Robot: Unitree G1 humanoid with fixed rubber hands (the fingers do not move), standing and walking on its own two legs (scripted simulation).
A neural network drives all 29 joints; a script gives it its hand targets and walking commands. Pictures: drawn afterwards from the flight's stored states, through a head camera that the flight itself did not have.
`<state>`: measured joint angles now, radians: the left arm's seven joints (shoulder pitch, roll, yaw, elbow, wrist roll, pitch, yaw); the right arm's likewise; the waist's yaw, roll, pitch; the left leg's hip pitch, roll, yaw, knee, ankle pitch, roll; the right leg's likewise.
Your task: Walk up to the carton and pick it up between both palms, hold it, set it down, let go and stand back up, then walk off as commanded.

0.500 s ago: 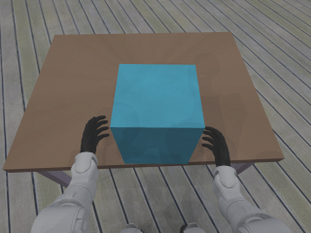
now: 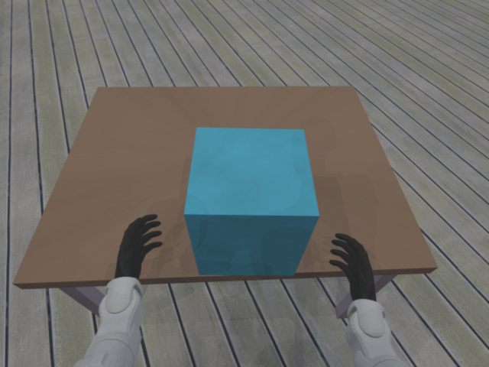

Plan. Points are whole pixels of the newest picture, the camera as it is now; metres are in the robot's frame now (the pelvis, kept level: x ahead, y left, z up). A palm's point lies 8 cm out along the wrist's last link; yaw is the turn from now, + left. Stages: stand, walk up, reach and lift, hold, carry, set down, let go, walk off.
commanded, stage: set down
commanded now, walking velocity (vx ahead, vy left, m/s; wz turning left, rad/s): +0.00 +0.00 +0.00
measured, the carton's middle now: (248, 206) +0.45 +0.02 -0.05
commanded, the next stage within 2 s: none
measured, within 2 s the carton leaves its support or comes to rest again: neither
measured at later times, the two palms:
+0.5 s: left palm (119, 310) +0.23 +0.22 -0.02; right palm (378, 320) +0.23 -0.18 -0.02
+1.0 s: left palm (126, 312) +0.23 +0.21 -0.03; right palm (383, 320) +0.23 -0.19 -0.03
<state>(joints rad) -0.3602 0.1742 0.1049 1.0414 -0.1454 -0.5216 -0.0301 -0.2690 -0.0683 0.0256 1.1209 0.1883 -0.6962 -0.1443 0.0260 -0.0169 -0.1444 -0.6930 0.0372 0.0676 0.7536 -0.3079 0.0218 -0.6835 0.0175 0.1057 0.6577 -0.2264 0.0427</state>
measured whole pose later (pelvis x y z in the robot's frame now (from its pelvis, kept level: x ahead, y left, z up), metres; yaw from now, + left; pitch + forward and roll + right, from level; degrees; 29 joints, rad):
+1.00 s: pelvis +0.04 -0.01 +0.03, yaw +0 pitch -2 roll -1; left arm 0.04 0.19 0.00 0.78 -0.15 -0.32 -0.04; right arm 0.09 -0.07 0.03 0.87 0.15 -0.51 -0.08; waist 0.04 -0.02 -0.01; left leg -0.22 0.04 0.07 0.55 -0.30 0.01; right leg -0.22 0.02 0.11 0.47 -0.23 0.04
